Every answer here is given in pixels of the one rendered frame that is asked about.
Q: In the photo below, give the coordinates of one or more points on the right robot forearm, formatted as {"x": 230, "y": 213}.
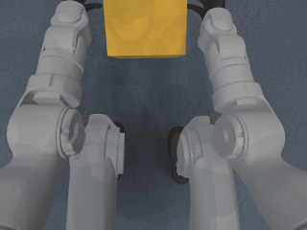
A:
{"x": 226, "y": 59}

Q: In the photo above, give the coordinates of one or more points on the robot left upper arm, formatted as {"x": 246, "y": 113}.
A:
{"x": 42, "y": 137}

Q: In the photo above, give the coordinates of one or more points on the carton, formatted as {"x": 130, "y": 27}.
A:
{"x": 145, "y": 28}

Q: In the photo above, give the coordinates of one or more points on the right robot hand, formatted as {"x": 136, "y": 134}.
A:
{"x": 208, "y": 5}

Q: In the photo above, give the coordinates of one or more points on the right robot foot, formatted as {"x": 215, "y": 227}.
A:
{"x": 173, "y": 138}

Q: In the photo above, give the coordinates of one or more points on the left robot hand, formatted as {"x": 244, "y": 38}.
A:
{"x": 89, "y": 6}

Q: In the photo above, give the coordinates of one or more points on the robot right thigh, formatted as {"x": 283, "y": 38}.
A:
{"x": 213, "y": 198}

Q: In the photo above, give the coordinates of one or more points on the left robot forearm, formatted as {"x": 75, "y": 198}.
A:
{"x": 58, "y": 76}

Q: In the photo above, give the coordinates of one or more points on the robot right upper arm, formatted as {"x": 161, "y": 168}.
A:
{"x": 252, "y": 143}

